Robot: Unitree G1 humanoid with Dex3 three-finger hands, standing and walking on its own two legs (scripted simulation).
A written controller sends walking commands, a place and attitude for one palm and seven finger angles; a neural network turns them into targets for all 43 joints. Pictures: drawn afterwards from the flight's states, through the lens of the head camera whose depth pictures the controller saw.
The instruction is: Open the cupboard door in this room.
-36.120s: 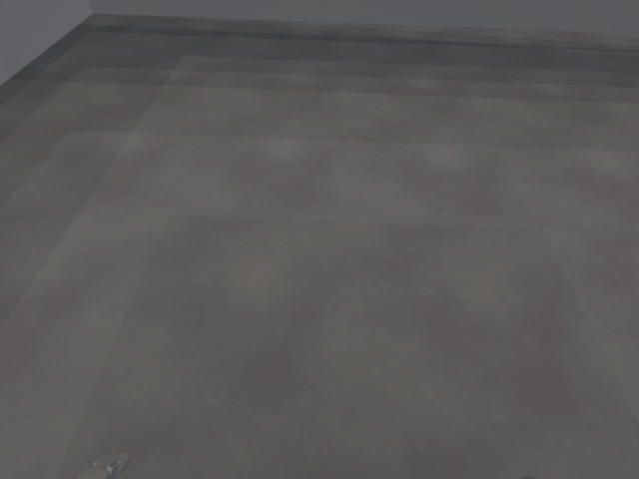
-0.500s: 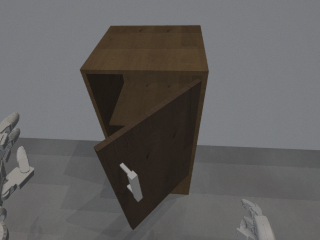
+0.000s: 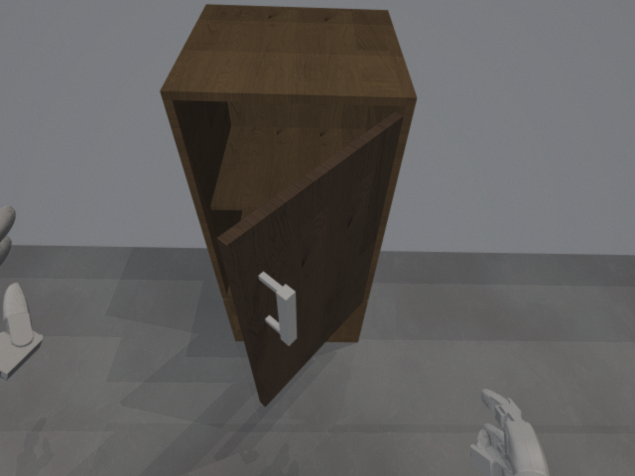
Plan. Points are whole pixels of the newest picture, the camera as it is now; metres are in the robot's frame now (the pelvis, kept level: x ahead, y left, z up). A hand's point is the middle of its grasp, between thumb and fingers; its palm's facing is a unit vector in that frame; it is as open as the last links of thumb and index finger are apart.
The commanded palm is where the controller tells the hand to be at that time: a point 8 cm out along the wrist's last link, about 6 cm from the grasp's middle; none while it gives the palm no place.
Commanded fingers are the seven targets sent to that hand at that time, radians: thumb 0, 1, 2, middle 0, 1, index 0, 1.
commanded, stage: step back with the hand held close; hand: left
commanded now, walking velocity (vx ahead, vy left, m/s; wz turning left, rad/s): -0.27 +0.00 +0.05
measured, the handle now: (278, 309) +0.36 +0.08 -0.04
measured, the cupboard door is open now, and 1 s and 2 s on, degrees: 49 49 49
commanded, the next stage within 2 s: stop stepping back and stand still in 0.54 s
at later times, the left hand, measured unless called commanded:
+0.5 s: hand out of the picture +0.08 +0.29 +0.17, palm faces +0.45 -0.77 -0.45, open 7.4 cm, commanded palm +0.00 +0.32 +0.18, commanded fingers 0.00 0.90 0.90 -0.20 -0.30 -0.20 -0.30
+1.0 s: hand out of the picture -0.04 +0.24 +0.16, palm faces +0.44 -0.80 -0.40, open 7.4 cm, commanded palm -0.10 +0.28 +0.18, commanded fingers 0.00 0.90 0.90 -0.20 -0.30 -0.20 -0.30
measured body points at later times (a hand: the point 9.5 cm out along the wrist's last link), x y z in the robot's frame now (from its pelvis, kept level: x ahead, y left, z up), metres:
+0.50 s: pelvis -0.13 +0.01 +0.00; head -0.09 +0.03 +0.44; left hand +0.05 +0.33 +0.19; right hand +0.07 -0.20 -0.08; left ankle -0.04 +0.10 -0.74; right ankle -0.14 -0.10 -0.69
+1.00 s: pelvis -0.25 -0.01 +0.00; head -0.27 -0.01 +0.45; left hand -0.07 +0.29 +0.19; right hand -0.13 -0.28 -0.09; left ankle -0.22 +0.09 -0.74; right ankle -0.29 -0.10 -0.74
